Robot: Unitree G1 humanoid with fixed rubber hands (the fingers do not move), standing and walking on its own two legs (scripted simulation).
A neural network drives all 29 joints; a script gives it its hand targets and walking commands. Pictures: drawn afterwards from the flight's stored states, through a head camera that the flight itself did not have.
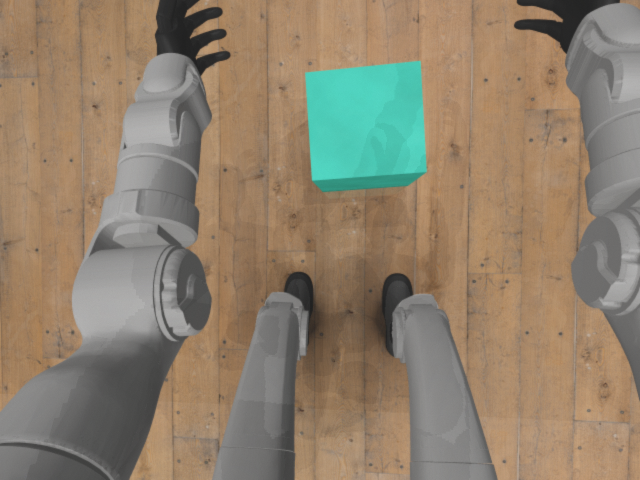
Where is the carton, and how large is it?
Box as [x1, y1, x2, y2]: [305, 61, 426, 191]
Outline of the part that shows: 420,61 305,73 312,180 322,191 407,185 426,171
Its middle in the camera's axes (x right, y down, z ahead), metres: +0.10 -0.22 +0.83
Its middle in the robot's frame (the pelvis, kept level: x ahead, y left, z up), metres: +0.55 -0.02 -0.53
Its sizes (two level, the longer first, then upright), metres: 0.210 0.200 0.250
